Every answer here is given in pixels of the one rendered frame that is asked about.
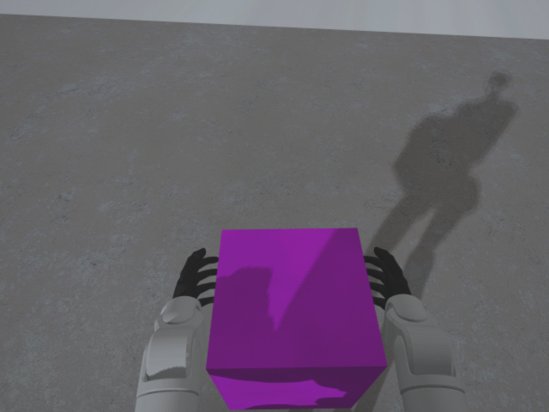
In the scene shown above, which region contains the left robot hand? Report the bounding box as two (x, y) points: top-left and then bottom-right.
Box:
(172, 248), (219, 307)

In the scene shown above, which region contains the carton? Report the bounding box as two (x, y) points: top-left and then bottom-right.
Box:
(206, 228), (387, 410)

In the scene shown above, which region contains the robot right forearm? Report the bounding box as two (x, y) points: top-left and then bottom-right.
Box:
(384, 294), (470, 412)

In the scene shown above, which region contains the robot left forearm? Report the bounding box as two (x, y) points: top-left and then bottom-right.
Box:
(135, 296), (205, 412)

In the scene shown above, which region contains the right robot hand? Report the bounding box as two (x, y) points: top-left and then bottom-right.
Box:
(364, 247), (411, 310)

